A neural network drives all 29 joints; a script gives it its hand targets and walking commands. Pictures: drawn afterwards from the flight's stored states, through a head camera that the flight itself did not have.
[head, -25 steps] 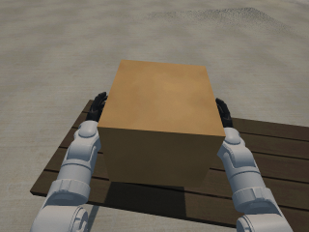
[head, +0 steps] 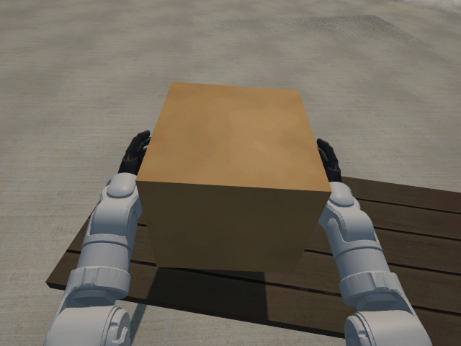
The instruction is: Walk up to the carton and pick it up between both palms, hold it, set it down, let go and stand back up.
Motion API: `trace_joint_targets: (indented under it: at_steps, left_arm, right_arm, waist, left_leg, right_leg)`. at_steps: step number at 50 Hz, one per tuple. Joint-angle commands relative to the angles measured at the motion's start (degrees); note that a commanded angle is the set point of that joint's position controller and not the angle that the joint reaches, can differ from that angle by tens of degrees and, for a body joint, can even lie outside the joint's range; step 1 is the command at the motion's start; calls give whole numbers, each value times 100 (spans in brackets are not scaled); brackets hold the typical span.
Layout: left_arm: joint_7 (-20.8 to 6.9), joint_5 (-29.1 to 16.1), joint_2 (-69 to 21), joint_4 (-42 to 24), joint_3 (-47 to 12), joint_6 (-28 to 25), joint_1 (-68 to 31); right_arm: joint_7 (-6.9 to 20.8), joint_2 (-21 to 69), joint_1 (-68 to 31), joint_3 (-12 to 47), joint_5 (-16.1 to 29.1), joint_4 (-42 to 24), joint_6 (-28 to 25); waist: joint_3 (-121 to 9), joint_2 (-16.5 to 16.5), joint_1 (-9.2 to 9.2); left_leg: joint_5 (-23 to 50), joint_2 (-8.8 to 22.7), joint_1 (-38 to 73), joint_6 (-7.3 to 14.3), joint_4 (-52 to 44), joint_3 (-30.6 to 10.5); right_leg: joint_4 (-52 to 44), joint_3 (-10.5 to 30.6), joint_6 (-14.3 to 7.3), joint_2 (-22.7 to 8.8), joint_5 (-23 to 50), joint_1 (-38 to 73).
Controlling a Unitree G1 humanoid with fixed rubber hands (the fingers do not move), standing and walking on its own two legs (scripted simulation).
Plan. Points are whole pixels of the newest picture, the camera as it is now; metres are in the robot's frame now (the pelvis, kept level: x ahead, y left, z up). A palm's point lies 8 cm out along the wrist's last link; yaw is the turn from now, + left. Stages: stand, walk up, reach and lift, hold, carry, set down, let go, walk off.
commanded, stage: reach and lift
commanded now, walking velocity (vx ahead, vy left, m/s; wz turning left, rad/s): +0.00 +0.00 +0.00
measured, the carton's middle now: (230, 174) +0.41 +0.00 +0.12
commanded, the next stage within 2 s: hold in 0.72 s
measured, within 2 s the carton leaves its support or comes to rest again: neither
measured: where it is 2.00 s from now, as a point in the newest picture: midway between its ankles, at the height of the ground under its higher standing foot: outside the picture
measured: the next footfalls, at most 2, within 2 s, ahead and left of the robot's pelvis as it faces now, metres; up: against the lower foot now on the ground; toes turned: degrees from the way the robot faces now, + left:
none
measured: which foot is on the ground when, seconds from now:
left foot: down 0.00-1.00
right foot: down 0.00-1.00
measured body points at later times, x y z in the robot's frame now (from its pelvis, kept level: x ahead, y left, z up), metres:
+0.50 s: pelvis +0.00 +0.00 +0.00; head -0.03 +0.01 +0.45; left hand +0.39 +0.18 +0.15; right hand +0.39 -0.17 +0.16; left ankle +0.02 +0.13 -0.75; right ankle +0.03 -0.10 -0.75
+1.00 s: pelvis -0.01 +0.00 +0.00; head -0.06 +0.01 +0.45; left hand +0.38 +0.19 +0.18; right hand +0.38 -0.16 +0.18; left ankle +0.02 +0.13 -0.75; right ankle +0.03 -0.10 -0.75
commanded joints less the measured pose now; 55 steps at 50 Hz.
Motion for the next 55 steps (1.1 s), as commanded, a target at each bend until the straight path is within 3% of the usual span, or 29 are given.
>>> trace_joint_targets:
  at_steps: [1, 3, 7, 12, 14, 17, 18, 20, 21, 22, 23, 27, 28, 29, 33, 38, 40, 41, 42, 43, 44, 45, 46, 47, 49, 51, 53, 54, 55]
  left_arm:
    - [-966, -443, -3440, -1561, -1988, -109, -4322]
    - [-1028, -410, -3368, -1441, -1868, -68, -4087]
    - [-998, -572, -3465, -1768, -2100, -58, -4124]
    - [-982, -492, -3505, -1721, -2041, 36, -4406]
    - [-986, -674, -3521, -1952, -2181, -8, -4538]
    - [-1002, -640, -3546, -1879, -2179, 57, -4754]
    - [-997, -482, -3441, -1589, -1971, 111, -4614]
    - [-1005, -615, -3539, -1639, -2045, 114, -4550]
    - [-1032, -546, -3276, -1420, -1846, 83, -4637]
    - [-1022, -624, -3471, -1860, -2107, 110, -4543]
    - [-1035, -566, -3310, -1607, -1937, 110, -4803]
    - [-1112, -419, -3274, -1567, -1893, 298, -4311]
    - [-1075, -379, -3438, -1565, -1797, 300, -4308]
    - [-1055, -362, -3387, -1703, -1867, 273, -4654]
    - [-1001, -685, -3457, -2177, -2178, 258, -4495]
    - [-1135, -461, -3221, -1776, -1825, 461, -4464]
    - [-1096, -521, -3346, -1938, -1924, 426, -4584]
    - [-1081, -514, -3394, -2027, -1929, 519, -4341]
    - [-1057, -693, -3513, -2397, -2237, 489, -4565]
    - [-1040, -694, -3478, -2417, -2222, 499, -4540]
    - [-1001, -728, -3570, -2634, -2296, 502, -4527]
    - [-1036, -519, -3398, -2194, -2047, 589, -4698]
    - [-1046, -524, -3397, -2028, -1914, 645, -4356]
    - [-1108, -622, -3334, -2094, -2002, 660, -4529]
    - [-1115, -509, -3328, -1753, -1803, 712, -4616]
    - [-1101, -363, -3460, -1759, -1819, 813, -4665]
    - [-1087, -554, -3413, -2096, -1946, 781, -4620]
    - [-1066, -574, -3427, -2324, -2061, 760, -4709]
    - [-1058, -623, -3361, -2194, -2024, 757, -4767]
  right_arm:
    - [848, 3935, -4627, 1888, 313, -2328, -594]
    - [782, 3935, -4575, 2004, 327, -2342, -581]
    - [734, 3756, -4548, 2036, 470, -2714, -570]
    - [765, 3791, -4539, 1909, 355, -2142, -457]
    - [778, 3939, -4834, 2046, 489, -2612, -505]
    - [795, 3782, -5009, 1835, 484, -2324, -490]
    - [800, 3822, -5006, 1878, 446, -2154, -444]
    - [770, 3923, -5106, 1903, 481, -2516, -487]
    - [777, 3865, -4812, 1840, 415, -1963, -375]
    - [760, 3885, -4769, 1951, 514, -2410, -431]
    - [765, 3885, -4934, 1827, 433, -2021, -372]
    - [717, 3662, -4624, 1759, 473, -2054, -308]
    - [773, 3690, -4931, 1838, 551, -2041, -338]
    - [801, 3648, -4998, 1744, 483, -1884, -340]
    - [730, 3895, -4963, 2117, 717, -2726, -386]
    - [708, 3760, -4773, 1878, 607, -2130, -172]
    - [725, 3765, -4880, 1913, 587, -2132, -192]
    - [752, 3807, -5111, 2081, 762, -2591, -207]
    - [718, 3820, -5034, 2051, 795, -2780, -232]
    - [724, 3734, -4937, 2107, 898, -2747, -210]
    - [731, 3774, -5064, 2190, 987, -2803, -197]
    - [755, 3615, -4863, 1922, 839, -2217, -90]
    - [799, 3615, -4910, 1942, 790, -2225, -71]
    - [756, 3680, -4945, 1910, 763, -2394, -67]
    - [807, 3632, -5388, 1788, 633, -2238, -50]
    - [852, 3583, -5316, 1669, 624, -1827, -5]
    - [854, 3718, -5207, 1904, 804, -2416, -49]
    - [878, 3556, -4973, 1799, 754, -2206, -17]
    - [886, 3722, -5404, 1931, 868, -2554, -49]
  waist:
    - [-2340, -40, -141]
    - [-2152, -260, -51]
    - [-2497, -52, -209]
    - [-2262, 82, -165]
    - [-2541, -121, -144]
    - [-2338, 91, -260]
    - [-2176, 33, -99]
    - [-2478, -120, -174]
    - [-2145, -108, -174]
    - [-2615, 25, -225]
    - [-2366, -95, -213]
    - [-2126, 42, -338]
    - [-2254, 26, -152]
    - [-2242, 128, -175]
    - [-2766, -16, -164]
    - [-2064, -85, -292]
    - [-2124, 24, -219]
    - [-2433, -56, -125]
    - [-2640, 86, -325]
    - [-2639, 156, -254]
    - [-2771, 117, -192]
    - [-2145, 195, -312]
    - [-2120, 9, -165]
    - [-2182, 21, -316]
    - [-2053, -123, -103]
    - [-1778, 108, -168]
    - [-2178, 45, -178]
    - [-2166, 178, -248]
    - [-2334, 12, -76]
  left_leg:
    - [776, -547, 481, 186, -449, 73]
    - [761, -569, 293, 250, -518, 70]
    - [1095, -583, 552, 162, -419, 26]
    - [971, -534, 521, 87, -500, 43]
    - [1029, -559, 516, 131, -453, -1]
    - [864, -539, 517, 76, -533, 18]
    - [681, -543, 475, 161, -554, 34]
    - [984, -503, 537, 179, -493, 7]
    - [731, -523, 425, 191, -531, 19]
    - [1100, -558, 559, 121, -446, 14]
    - [736, -569, 474, 162, -536, 29]
    - [1070, -557, 657, 97, -508, 36]
    - [1170, -538, 692, 97, -531, 30]
    - [890, -533, 625, 113, -570, 41]
    - [1540, -570, 770, 82, -365, -19]
    - [949, -575, 538, 143, -544, 25]
    - [1103, -558, 667, 76, -539, 24]
    - [1326, -566, 616, 128, -484, 24]
    - [1532, -582, 750, 40, -427, -17]
    - [1709, -571, 841, 24, -349, -34]
    - [1698, -562, 838, 19, -365, -40]
    - [1168, -558, 716, 34, -487, -38]
    - [1134, -524, 701, 100, -552, 17]
    - [1127, -536, 686, 144, -509, 21]
    - [583, -515, 483, 197, -669, 48]
    - [571, -492, 522, 138, -728, 8]
    - [916, -483, 581, 153, -600, 20]
    - [978, -476, 696, 70, -609, -10]
    - [839, -504, 570, 159, -562, 12]
  right_leg:
    - [-238, 627, 383, 115, 1244, 2051]
    - [-236, 656, 450, 91, 1452, 2244]
    - [-143, 588, 413, 138, 1818, 2300]
    - [-193, 503, 395, 173, 1356, 2096]
    - [-152, 534, 455, 168, 1537, 2206]
    - [-182, 470, 403, 190, 1207, 2040]
    - [-277, 506, 428, 153, 960, 1953]
    - [-183, 532, 435, 130, 1448, 2187]
    - [-254, 565, 444, 84, 1271, 2045]
    - [-150, 513, 452, 116, 1666, 2330]
    - [-239, 519, 475, 104, 1255, 2129]
    - [-233, 523, 439, 91, 1666, 2314]
    - [-222, 439, 428, 185, 1491, 2257]
    - [-261, 450, 417, 164, 1121, 2100]
    - [-107, 495, 470, 198, 2004, 2418]
    - [-244, 526, 470, 121, 1514, 2401]
    - [-229, 461, 435, 183, 1473, 2207]
    - [-202, 463, 469, 207, 1692, 2422]
    - [-114, 462, 449, 200, 1954, 2490]
    - [-143, 483, 429, 213, 2040, 2411]
    - [-116, 478, 421, 270, 1919, 2490]
    - [-216, 471, 408, 207, 1440, 2215]
    - [-257, 449, 431, 230, 1352, 2197]
    - [-270, 507, 419, 189, 1451, 2248]
    - [-382, 481, 386, 184, 738, 2068]
    - [-347, 400, 335, 216, 606, 1950]
    - [-269, 465, 362, 235, 1103, 2207]
    - [-266, 428, 359, 249, 1049, 2054]
    - [-323, 492, 372, 222, 889, 2066]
